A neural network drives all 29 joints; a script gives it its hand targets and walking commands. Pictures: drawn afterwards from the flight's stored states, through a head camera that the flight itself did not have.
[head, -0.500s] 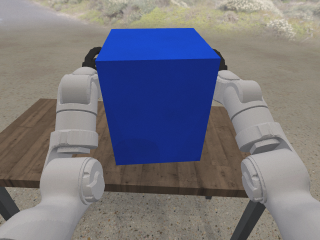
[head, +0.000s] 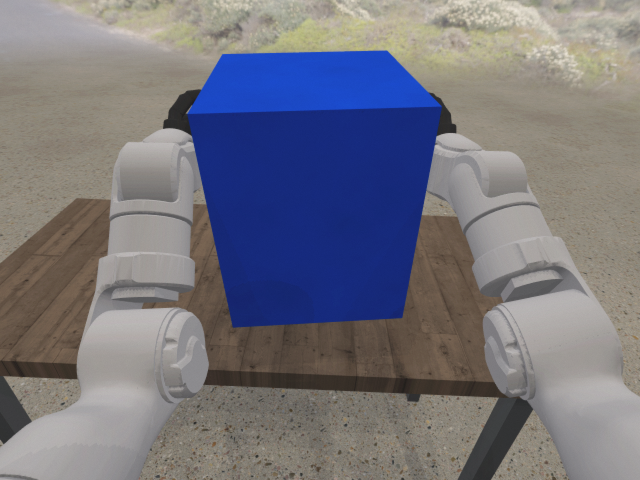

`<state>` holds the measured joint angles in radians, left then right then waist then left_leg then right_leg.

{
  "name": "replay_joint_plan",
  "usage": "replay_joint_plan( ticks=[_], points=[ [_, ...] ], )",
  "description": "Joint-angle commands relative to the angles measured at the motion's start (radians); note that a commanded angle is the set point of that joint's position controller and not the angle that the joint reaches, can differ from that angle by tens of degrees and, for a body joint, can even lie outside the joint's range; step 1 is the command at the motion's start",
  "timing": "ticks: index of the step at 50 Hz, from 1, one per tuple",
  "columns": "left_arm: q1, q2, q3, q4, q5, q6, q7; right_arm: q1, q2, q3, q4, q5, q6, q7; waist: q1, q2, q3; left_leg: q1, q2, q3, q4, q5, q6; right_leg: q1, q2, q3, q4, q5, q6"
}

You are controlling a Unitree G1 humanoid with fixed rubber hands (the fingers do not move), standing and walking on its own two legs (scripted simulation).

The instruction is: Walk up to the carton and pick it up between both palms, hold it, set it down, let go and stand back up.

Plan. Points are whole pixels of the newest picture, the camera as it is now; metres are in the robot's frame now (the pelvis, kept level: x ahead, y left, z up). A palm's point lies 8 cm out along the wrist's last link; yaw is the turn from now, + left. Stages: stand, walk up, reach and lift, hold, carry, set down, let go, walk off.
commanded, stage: hold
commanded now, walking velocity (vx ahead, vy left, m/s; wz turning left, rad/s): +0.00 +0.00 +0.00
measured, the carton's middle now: (311, 185) +0.37 +0.00 +0.28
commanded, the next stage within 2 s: none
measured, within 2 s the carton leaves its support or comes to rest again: neither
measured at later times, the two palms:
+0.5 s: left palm (178, 147) +0.37 +0.15 +0.32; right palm (437, 151) +0.37 -0.14 +0.32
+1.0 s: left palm (178, 148) +0.37 +0.15 +0.32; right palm (436, 153) +0.37 -0.14 +0.32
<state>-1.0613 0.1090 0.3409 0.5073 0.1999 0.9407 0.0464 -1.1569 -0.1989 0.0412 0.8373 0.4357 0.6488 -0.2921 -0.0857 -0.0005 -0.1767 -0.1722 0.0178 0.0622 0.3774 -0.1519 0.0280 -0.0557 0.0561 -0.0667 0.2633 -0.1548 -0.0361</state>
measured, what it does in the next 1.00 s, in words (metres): stands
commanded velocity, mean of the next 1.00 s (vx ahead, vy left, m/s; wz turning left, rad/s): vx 0.00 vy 0.00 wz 0.00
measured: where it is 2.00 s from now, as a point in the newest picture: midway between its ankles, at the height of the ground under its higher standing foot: outside the picture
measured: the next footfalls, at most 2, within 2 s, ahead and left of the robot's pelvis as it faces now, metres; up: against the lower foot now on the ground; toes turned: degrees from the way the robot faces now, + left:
none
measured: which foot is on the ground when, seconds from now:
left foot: down 0.00-1.00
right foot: down 0.00-1.00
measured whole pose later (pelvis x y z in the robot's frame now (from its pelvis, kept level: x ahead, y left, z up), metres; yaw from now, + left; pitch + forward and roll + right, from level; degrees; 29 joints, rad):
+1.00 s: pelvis +0.00 +0.00 +0.00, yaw +0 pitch -3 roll -2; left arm -1.08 0.12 0.34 0.55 0.19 0.92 0.05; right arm -1.17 -0.20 0.04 0.86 0.43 0.65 -0.29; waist -0.08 0.00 -0.19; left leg -0.19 0.02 0.06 0.38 -0.15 0.03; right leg -0.07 0.06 -0.07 0.26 -0.15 -0.04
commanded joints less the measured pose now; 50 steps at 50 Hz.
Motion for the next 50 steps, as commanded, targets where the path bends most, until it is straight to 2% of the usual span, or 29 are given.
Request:
replay_joint_plan(
  ticks=[1,19,50],
  points=[
    [-0.789,-0.599,-0.315,-0.171,-0.179,-0.111,-0.141,-0.853,0.636,0.142,-0.322,0.145,-0.032,0.142,-0.001,0.056,-0.352,0.19,-0.013,-0.109,-0.012,0.197,-0.056,0.009,0.015,0.087,-0.01,0.196,0.071],
    [-0.811,-0.592,-0.287,-0.102,-0.184,-0.132,-0.142,-0.883,0.636,0.114,-0.288,0.127,-0.042,0.144,-0.003,0.044,-0.359,0.166,-0.017,-0.111,-0.018,0.153,-0.046,0.0,0.005,0.093,-0.02,0.178,0.07],
    [-0.795,-0.6,-0.303,-0.134,-0.186,-0.124,-0.14,-0.875,0.635,0.131,-0.322,0.142,-0.037,0.139,-0.005,0.05,-0.364,0.184,-0.017,-0.113,-0.009,0.188,-0.052,0.004,0.01,0.09,-0.015,0.2,0.072]
  ],
)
